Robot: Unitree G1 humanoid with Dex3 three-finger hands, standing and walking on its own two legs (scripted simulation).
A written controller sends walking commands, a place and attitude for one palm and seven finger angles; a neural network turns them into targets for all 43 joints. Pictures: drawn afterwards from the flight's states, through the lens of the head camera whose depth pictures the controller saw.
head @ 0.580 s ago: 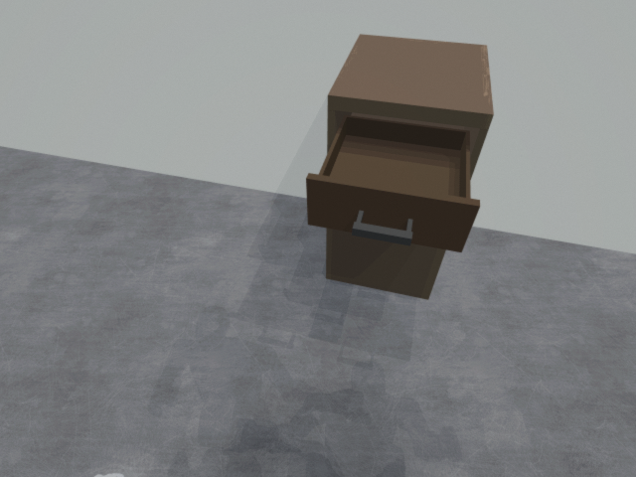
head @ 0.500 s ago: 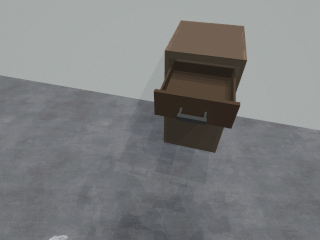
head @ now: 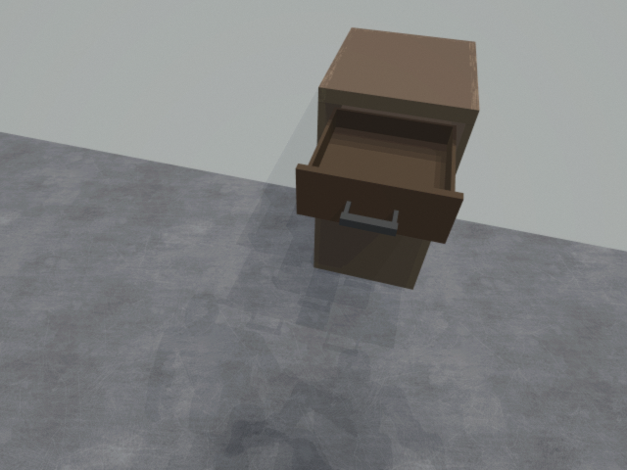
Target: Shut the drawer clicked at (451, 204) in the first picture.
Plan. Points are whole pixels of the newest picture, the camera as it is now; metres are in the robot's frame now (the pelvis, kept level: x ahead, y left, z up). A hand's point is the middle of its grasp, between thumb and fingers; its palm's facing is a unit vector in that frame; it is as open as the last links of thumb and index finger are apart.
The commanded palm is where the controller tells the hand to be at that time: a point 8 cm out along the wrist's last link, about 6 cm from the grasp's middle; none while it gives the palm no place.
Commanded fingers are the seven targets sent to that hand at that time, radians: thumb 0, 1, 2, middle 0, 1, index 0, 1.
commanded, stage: stand and wait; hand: left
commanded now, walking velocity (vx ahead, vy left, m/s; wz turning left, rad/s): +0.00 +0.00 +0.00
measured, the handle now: (369, 217) +0.64 -0.09 -0.11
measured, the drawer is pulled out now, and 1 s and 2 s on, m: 0.29 0.29 0.29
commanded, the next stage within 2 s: look at it before walking up in 0.24 s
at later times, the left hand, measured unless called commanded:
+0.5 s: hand out of the picture +0.07 +0.24 -0.16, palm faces -0.02 -0.95 -0.32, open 7.4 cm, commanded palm none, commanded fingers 0.00 0.90 0.90 -0.20 -0.30 -0.20 -0.30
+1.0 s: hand out of the picture +0.06 +0.24 -0.16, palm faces -0.02 -0.95 -0.32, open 7.4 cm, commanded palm none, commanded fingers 0.00 0.90 0.90 -0.20 -0.30 -0.20 -0.30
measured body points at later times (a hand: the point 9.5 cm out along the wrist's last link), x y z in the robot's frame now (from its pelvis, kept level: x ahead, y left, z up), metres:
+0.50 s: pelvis +0.00 +0.01 +0.00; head +0.00 +0.01 +0.45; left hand +0.07 +0.29 -0.13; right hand +0.07 -0.28 -0.14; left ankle +0.01 +0.13 -0.74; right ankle +0.01 -0.11 -0.74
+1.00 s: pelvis +0.01 +0.00 +0.00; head +0.01 +0.00 +0.45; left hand +0.06 +0.29 -0.13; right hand +0.07 -0.28 -0.14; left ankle +0.01 +0.13 -0.74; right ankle +0.01 -0.11 -0.74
